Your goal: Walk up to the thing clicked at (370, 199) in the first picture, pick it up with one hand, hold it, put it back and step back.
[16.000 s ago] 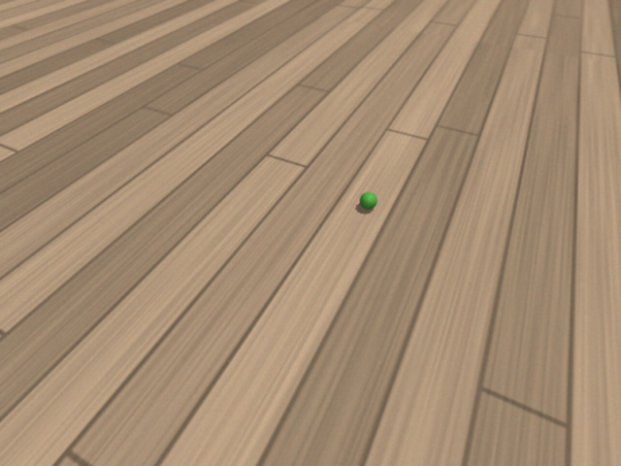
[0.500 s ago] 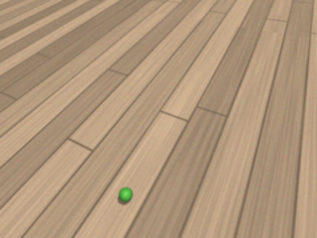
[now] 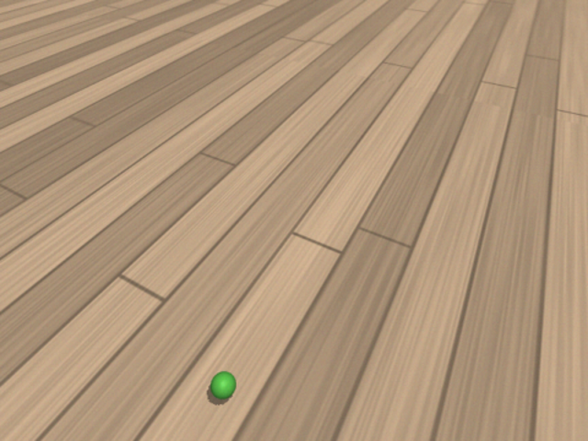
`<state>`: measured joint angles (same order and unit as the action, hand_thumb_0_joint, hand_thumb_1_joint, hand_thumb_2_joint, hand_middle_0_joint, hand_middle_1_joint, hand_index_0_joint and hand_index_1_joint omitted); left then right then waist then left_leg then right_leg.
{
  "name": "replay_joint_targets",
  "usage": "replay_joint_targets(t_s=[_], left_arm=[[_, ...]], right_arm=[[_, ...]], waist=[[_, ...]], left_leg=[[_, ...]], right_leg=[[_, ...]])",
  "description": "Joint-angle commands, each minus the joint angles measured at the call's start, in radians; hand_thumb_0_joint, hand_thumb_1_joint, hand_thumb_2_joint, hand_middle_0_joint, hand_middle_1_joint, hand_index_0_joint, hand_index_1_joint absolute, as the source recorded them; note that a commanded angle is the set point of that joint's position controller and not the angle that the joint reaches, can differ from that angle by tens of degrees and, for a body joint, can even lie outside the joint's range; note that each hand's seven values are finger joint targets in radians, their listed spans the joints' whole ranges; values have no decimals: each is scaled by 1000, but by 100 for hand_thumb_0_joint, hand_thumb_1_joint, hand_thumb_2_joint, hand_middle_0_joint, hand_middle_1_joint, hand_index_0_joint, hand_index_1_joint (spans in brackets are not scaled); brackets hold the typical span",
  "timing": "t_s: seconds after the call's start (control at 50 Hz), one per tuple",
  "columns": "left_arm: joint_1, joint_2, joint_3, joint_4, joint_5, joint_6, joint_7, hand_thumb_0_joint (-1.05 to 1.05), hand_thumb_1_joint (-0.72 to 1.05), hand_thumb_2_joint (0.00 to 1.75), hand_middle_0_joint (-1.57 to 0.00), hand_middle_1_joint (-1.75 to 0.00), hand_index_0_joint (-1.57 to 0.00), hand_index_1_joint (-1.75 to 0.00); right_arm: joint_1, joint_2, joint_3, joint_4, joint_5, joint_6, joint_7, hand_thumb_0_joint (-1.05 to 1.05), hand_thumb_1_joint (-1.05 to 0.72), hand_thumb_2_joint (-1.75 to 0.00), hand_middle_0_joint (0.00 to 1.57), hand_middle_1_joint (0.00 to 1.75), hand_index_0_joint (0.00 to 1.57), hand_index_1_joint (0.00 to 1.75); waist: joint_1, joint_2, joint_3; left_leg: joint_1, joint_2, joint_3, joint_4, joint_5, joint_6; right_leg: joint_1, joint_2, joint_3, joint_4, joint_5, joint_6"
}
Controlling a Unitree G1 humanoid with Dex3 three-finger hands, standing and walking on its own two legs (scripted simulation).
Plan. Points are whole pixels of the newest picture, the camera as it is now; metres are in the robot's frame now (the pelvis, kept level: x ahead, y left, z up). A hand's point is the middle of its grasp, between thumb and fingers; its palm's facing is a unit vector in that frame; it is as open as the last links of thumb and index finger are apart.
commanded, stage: walk up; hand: left
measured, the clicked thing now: (223, 385) +0.46 +0.25 -0.74
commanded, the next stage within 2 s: none
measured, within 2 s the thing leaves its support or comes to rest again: neither
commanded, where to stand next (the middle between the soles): +0.07 +0.00 m, yaw +1 degrees
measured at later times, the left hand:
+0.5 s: hand out of the picture +0.07 +0.24 -0.16, palm faces +0.03 -0.95 -0.32, open 7.4 cm
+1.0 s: hand out of the picture +0.07 +0.31 -0.18, palm faces +0.08 -0.94 -0.34, open 7.4 cm
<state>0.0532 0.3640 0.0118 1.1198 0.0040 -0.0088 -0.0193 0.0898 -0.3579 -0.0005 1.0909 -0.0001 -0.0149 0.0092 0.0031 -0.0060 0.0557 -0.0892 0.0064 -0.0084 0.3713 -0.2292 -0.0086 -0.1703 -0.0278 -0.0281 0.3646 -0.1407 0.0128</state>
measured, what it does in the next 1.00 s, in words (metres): steps on the spot: left foot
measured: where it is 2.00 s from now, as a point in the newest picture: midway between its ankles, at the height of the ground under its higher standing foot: outside the picture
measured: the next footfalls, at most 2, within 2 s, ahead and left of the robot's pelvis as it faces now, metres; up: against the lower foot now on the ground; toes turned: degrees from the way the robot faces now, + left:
left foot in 0.94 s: +0.12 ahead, +0.16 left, +0.00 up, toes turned +4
right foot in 1.36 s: +0.08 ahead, -0.13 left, +0.00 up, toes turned +2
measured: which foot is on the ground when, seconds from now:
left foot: down 0.00-0.74, up 0.76-0.92, down 0.94-1.00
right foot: down 0.00-0.96, up 0.98-1.00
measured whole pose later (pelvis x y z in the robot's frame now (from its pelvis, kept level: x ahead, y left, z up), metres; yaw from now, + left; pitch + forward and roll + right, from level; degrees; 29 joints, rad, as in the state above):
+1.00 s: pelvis +0.05 +0.03 -0.01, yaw +3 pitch -3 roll -1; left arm 0.20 0.40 0.07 1.05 0.02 0.04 -0.03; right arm 0.23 -0.39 -0.06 1.05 -0.04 -0.04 0.01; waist 0.02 -0.02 0.08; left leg -0.27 0.03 0.01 0.56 -0.21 0.00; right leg -0.18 -0.05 -0.01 0.59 -0.35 0.00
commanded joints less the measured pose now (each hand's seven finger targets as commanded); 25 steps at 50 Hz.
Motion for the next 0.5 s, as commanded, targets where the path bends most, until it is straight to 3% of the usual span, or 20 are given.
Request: replay_joint_targets(t_s=[0.0,0.22,0.48], left_arm=[[-60,191,37,-44,1,-21,14,0,90,90,-20,-30,-20,-30],[-35,198,51,-23,5,-24,16,0,90,90,-20,-30,-20,-30],[-26,191,62,-29,5,-21,19,0,90,90,-20,-30,-20,-30]], right_arm=[[-52,-213,-43,-45,1,-15,-12,0,-90,-90,20,30,20,30],[-36,-202,-41,-14,-2,-8,-9,0,-90,-90,20,30,20,30],[-9,-196,-41,-6,-2,-8,-16,0,-90,-90,20,30,20,30]], waist=[[2,6,-58],[2,-11,-63],[4,7,-100]], left_leg=[[-72,121,-100,-112,57,37],[-57,106,-96,-101,43,32],[-64,112,-93,-79,148,29]], right_leg=[[68,-101,104,-76,34,-30],[50,-110,111,-119,-42,-28],[100,-113,95,-83,75,-35]])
